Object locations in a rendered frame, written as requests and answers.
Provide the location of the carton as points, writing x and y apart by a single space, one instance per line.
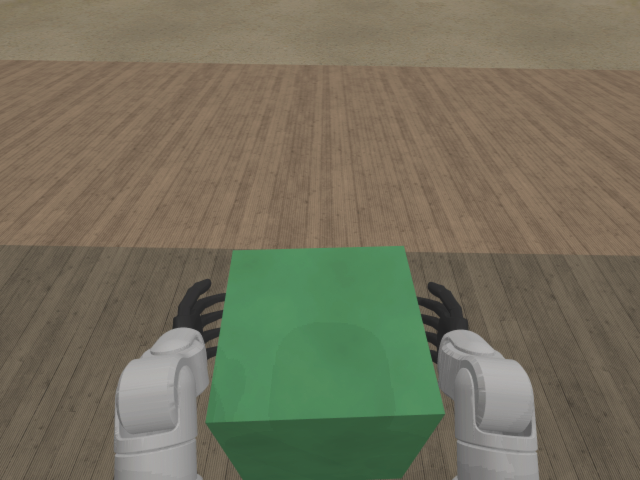
323 369

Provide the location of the right robot hand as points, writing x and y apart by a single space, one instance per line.
449 311

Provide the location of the left robot hand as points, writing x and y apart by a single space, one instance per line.
189 311

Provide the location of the robot right forearm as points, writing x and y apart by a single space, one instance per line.
494 409

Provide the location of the robot left forearm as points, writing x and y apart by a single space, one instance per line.
155 421

